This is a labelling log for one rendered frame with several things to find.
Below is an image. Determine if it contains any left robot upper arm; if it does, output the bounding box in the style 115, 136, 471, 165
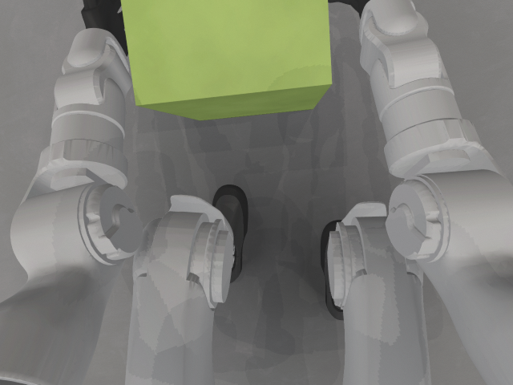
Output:
0, 181, 143, 385

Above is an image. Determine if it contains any right robot upper arm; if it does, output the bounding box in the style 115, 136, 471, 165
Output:
386, 169, 513, 385

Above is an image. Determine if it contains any robot right forearm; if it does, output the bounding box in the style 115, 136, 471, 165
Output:
359, 0, 513, 186

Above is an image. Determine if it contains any left robot shin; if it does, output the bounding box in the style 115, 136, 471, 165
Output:
133, 195, 235, 282

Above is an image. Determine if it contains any left robot foot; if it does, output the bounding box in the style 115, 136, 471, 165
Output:
212, 184, 248, 283

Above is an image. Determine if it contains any robot left hand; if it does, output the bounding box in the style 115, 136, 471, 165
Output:
81, 0, 128, 56

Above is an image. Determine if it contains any robot right hand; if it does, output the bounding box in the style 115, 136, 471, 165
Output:
328, 0, 369, 19

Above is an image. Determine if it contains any carton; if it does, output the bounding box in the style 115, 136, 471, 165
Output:
121, 0, 332, 121

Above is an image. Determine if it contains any robot left forearm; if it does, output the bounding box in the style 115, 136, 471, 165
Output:
10, 28, 132, 251

